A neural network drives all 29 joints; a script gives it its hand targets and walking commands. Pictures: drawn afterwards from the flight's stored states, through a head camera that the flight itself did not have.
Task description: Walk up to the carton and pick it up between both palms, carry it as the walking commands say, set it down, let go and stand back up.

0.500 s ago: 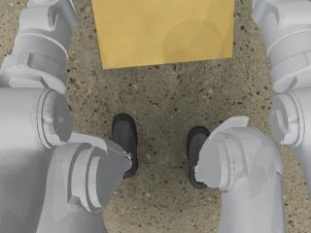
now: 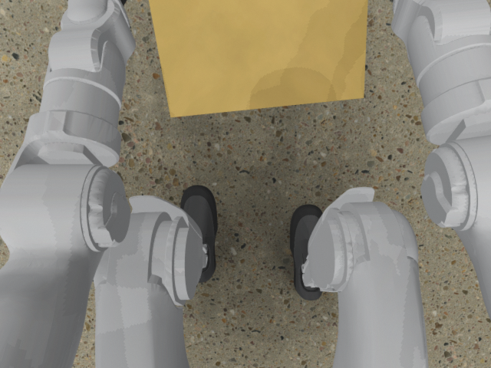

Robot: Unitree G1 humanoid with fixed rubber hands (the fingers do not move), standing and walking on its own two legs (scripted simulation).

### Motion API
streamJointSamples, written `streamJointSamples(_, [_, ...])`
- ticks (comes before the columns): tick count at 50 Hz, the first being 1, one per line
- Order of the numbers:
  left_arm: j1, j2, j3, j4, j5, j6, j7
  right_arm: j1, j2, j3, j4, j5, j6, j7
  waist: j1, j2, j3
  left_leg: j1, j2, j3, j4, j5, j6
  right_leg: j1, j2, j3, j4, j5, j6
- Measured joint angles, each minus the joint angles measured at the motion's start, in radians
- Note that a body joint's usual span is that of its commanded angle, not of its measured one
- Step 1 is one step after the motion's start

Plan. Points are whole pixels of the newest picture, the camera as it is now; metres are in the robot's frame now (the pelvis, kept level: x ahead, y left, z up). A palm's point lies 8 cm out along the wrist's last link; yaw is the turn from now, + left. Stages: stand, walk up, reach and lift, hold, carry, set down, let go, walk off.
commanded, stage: reach and lift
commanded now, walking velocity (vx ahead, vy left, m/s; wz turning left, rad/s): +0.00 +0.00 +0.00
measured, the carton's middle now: (256, 20) +0.55 +0.01 -0.23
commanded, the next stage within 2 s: none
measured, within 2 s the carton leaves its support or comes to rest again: neither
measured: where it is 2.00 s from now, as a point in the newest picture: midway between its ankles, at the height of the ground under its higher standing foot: (254, 258)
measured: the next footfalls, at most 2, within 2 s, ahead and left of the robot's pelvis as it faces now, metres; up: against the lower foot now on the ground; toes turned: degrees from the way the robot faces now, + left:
none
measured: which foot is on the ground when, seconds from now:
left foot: down 0.00-1.00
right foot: down 0.00-1.00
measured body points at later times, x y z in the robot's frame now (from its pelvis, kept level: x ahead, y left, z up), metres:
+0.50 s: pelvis +0.01 +0.00 +0.04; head +0.35 -0.01 +0.33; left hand +0.56 +0.19 -0.09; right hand +0.58 -0.15 -0.10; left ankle +0.14 +0.12 -0.33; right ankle +0.10 -0.11 -0.33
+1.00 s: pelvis +0.01 +0.00 +0.08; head +0.32 +0.00 +0.41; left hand +0.53 +0.19 -0.02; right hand +0.55 -0.14 -0.02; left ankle +0.14 +0.12 -0.33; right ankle +0.10 -0.11 -0.33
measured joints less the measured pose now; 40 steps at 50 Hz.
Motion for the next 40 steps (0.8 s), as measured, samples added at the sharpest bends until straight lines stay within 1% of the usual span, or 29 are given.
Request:
streamJointSamples(4, [0.027,-0.020,0.042,-0.033,0.045,0.021,-0.003,0.018,0.011,-0.038,-0.011,-0.034,0.008,0.014,0.000,-0.003,-0.044,-0.005,0.002,0.002,-0.015,-0.006,0.001,-0.007,0.003,0.003,-0.016,-0.002,0.002])
streamJointSamples(8, [0.061,-0.034,0.072,-0.075,0.073,0.042,-0.009,0.054,0.028,-0.059,-0.049,-0.061,0.019,0.019,0.002,0.000,-0.082,-0.010,0.003,0.004,-0.031,-0.011,-0.001,-0.016,0.005,0.006,-0.032,-0.004,0.001])
streamJointSamples(12, [0.100,-0.044,0.089,-0.129,0.078,0.063,-0.008,0.104,0.048,-0.064,-0.111,-0.074,0.037,0.008,0.006,0.006,-0.115,-0.012,0.001,0.003,-0.047,-0.014,-0.005,-0.020,0.006,0.007,-0.047,-0.006,-0.001])
streamJointSamples(15, [0.134,-0.059,0.110,-0.172,0.083,0.074,0.004,0.141,0.068,-0.076,-0.159,-0.086,0.054,-0.003,0.008,0.009,-0.145,-0.011,-0.001,0.002,-0.061,-0.016,-0.009,-0.020,0.006,0.007,-0.061,-0.007,-0.003])
streamJointSamples(20, [0.180,-0.098,0.163,-0.214,0.128,0.085,0.019,0.185,0.109,-0.126,-0.204,-0.136,0.079,-0.010,0.007,0.010,-0.213,-0.013,-0.003,-0.002,-0.093,-0.015,-0.014,-0.025,0.008,0.006,-0.094,-0.002,-0.006])
streamJointSamples(22, [0.198,-0.112,0.182,-0.230,0.148,0.090,0.012,0.201,0.123,-0.147,-0.220,-0.158,0.088,-0.011,0.007,0.009,-0.241,-0.014,-0.003,-0.003,-0.109,-0.012,-0.014,-0.027,0.009,0.006,-0.110,0.003,-0.006])
streamJointSamples(26, [0.232,-0.134,0.211,-0.264,0.182,0.104,-0.026,0.229,0.143,-0.188,-0.250,-0.194,0.104,-0.009,0.006,0.006,-0.289,-0.013,-0.002,-0.004,-0.142,-0.005,-0.015,-0.029,0.012,0.007,-0.146,0.015,-0.005])
streamJointSamples(29, [0.250,-0.149,0.226,-0.289,0.202,0.118,-0.043,0.244,0.154,-0.215,-0.267,-0.214,0.115,-0.003,0.005,0.002,-0.317,-0.009,-0.001,-0.004,-0.167,0.001,-0.015,-0.027,0.015,0.008,-0.172,0.025,-0.004])
streamJointSamples(40, [0.309,-0.189,0.259,-0.365,0.250,0.166,-0.052,0.299,0.198,-0.271,-0.324,-0.259,0.145,0.016,0.004,-0.010,-0.395,0.016,-0.001,-0.006,-0.244,0.020,-0.016,-0.007,0.018,0.011,-0.252,0.050,-0.003])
